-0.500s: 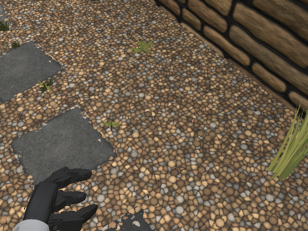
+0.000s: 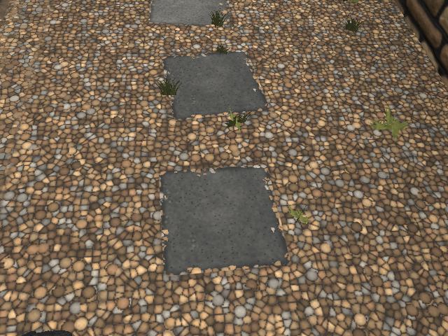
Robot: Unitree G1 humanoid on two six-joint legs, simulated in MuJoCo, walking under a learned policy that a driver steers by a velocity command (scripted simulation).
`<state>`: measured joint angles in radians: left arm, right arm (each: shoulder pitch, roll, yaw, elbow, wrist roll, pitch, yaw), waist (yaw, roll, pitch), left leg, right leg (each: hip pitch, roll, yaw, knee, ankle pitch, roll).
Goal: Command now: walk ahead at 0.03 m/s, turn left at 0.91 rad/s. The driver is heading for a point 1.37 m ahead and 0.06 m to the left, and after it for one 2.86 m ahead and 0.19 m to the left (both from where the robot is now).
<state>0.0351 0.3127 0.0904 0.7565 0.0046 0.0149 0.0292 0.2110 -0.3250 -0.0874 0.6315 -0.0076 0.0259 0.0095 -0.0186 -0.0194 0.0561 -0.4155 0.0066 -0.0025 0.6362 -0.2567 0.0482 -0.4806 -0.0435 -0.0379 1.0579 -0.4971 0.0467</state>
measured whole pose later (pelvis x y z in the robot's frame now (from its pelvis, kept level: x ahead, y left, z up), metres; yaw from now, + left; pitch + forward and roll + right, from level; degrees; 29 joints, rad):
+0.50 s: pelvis +0.04 -0.03 +0.01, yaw +24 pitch +2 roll +0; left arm 0.13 0.28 0.08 0.76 0.01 0.00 0.02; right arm 0.15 -0.37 -0.10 0.56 0.01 0.05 -0.02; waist 0.02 0.05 0.04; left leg -0.52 -0.12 -0.17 1.14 -0.46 -0.06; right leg -0.29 0.02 0.05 0.46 -0.20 -0.02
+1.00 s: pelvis +0.03 -0.01 +0.01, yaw +17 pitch +1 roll +1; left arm 0.20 0.32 0.09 0.76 -0.03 0.06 0.00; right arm 0.14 -0.25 -0.06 0.63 -0.02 0.02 -0.05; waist 0.02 -0.01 0.05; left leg -0.20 0.03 0.11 0.48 -0.30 0.01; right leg -0.47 -0.05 -0.03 0.98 -0.46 0.08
